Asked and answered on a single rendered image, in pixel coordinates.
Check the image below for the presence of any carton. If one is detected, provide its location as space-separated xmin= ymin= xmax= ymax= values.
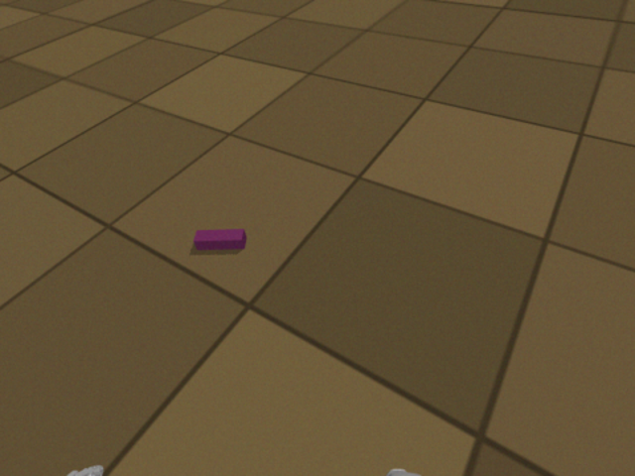
xmin=193 ymin=229 xmax=247 ymax=250

